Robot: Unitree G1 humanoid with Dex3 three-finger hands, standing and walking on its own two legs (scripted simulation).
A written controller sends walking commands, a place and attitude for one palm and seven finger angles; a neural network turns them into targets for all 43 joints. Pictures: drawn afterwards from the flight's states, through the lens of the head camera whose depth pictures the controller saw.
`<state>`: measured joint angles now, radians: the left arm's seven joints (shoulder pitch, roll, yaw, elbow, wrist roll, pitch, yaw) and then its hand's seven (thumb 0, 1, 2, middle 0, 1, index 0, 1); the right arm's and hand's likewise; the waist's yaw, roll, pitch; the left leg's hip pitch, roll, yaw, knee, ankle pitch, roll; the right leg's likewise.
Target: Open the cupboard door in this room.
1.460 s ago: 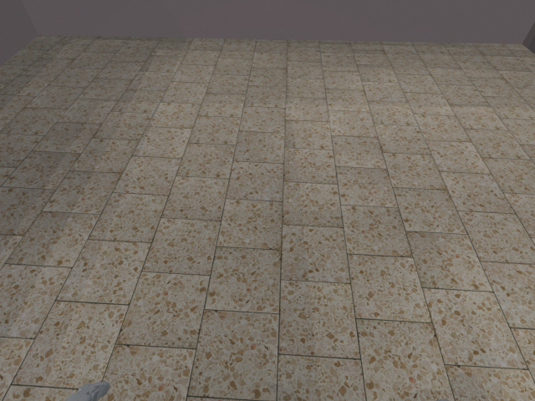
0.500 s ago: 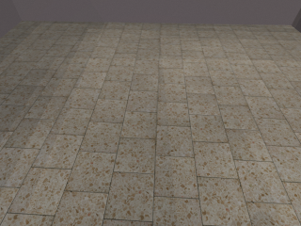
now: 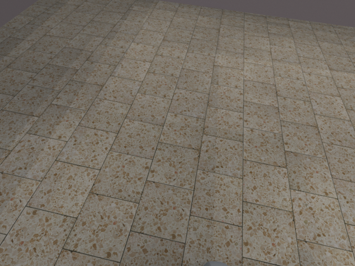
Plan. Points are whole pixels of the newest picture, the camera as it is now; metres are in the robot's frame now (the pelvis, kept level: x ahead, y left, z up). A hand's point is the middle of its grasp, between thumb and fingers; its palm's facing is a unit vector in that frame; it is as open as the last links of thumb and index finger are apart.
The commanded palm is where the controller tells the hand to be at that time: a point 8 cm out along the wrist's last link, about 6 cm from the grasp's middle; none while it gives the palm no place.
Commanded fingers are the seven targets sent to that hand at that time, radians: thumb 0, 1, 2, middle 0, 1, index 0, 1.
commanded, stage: turn or walk to find it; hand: left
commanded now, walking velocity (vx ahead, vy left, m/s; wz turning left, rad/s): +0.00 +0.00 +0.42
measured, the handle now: out of the picture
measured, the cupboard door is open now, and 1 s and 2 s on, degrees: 0 0 0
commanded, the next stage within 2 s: stand and wait in 1.56 s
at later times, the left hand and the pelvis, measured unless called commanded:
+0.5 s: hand out of the picture -0.02 +0.15 -0.15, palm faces +0.26 -0.92 -0.28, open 7.4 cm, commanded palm none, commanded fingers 0.00 0.90 0.90 -0.20 -0.30 -0.20 -0.30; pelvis -0.03 -0.05 +0.00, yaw +14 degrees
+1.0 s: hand out of the picture -0.13 +0.22 -0.17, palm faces +0.49 -0.84 -0.23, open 7.4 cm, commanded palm none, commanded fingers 0.00 0.90 0.90 -0.20 -0.30 -0.20 -0.30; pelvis -0.08 +0.01 +0.01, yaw +26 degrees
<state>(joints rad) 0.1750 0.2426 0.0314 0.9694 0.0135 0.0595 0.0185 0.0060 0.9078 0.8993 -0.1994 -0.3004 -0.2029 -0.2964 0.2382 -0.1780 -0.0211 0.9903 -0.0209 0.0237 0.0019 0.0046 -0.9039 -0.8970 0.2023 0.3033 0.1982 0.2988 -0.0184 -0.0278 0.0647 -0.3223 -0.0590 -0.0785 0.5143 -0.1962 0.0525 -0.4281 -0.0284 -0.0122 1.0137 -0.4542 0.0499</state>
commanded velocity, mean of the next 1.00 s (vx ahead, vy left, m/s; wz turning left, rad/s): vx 0.00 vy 0.00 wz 0.42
